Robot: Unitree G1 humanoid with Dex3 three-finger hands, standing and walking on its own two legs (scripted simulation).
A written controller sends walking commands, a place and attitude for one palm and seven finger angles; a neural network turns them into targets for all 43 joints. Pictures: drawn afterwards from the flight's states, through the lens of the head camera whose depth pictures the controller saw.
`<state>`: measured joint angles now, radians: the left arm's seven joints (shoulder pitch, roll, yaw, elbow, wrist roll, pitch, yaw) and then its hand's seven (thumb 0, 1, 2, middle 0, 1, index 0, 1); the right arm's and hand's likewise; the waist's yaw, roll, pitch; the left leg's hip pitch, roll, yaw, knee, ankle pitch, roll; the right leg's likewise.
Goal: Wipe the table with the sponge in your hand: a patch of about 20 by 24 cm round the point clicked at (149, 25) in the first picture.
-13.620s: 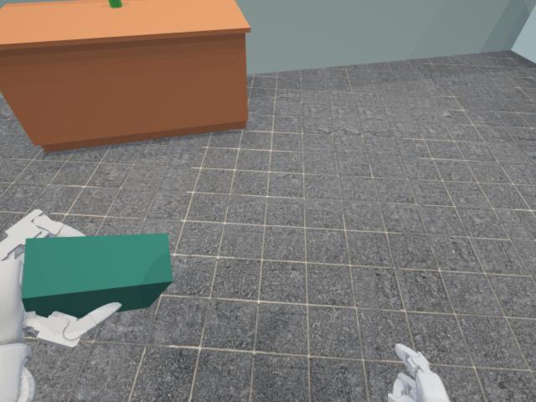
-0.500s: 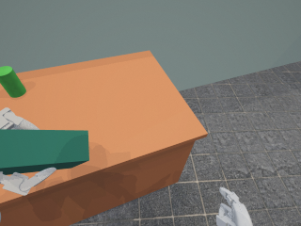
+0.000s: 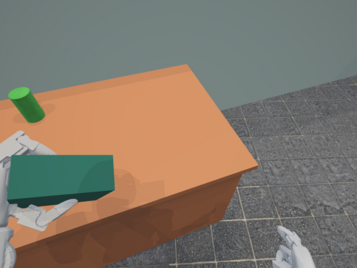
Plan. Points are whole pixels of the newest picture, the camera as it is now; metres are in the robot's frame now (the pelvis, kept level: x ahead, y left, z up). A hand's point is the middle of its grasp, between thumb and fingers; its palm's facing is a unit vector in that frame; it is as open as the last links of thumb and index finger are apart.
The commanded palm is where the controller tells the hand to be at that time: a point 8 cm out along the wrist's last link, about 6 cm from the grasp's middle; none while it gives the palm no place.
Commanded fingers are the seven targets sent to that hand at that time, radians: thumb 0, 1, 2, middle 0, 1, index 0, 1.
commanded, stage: shuffle to correct the standing spot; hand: left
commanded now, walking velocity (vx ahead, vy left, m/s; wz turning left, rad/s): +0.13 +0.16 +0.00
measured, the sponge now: (77, 181) +0.23 +0.19 +0.15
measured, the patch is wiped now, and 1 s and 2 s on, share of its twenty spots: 0.00 0.00 0.00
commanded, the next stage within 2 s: come to a stop and stand still in 0.16 s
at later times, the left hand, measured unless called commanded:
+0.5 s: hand (18, 162) +0.24 +0.28 +0.17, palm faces +0.40 -0.82 -0.40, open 10.0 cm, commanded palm +0.18 +0.33 +0.18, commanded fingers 0.00 0.10 1.30 -1.20 -1.60 -1.20 -1.60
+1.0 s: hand (5, 203) +0.18 +0.28 +0.15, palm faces +0.32 -0.85 -0.41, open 10.0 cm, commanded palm +0.13 +0.32 +0.18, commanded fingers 0.00 0.10 1.30 -1.20 -1.60 -1.20 -1.60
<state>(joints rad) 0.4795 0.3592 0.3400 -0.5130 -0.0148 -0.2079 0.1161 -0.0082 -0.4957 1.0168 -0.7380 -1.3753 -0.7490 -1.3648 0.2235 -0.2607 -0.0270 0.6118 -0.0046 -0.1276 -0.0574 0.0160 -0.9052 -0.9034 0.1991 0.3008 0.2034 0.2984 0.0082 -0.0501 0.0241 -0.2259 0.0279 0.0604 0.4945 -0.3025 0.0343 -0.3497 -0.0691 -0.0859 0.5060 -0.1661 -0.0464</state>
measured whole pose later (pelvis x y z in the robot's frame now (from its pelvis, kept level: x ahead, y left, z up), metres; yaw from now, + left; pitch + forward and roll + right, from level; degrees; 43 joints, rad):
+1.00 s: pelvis -0.04 +0.04 +0.00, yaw -1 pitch -5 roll +1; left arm 0.41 0.39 0.33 -0.39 -0.03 -0.26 0.07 -0.01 -0.49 1.02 -0.74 -1.38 -0.75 -1.36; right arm 0.25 -0.18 0.02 0.57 0.02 -0.18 -0.02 0.02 -0.90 -0.90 0.20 0.30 0.20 0.30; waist 0.03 -0.05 0.09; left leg -0.17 0.01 0.08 0.50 -0.25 0.01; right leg -0.29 -0.05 -0.03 0.48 -0.13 0.01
